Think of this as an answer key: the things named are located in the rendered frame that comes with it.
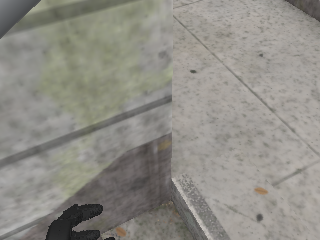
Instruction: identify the left robot hand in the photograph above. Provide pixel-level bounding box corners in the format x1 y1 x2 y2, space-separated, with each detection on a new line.
45 204 115 240

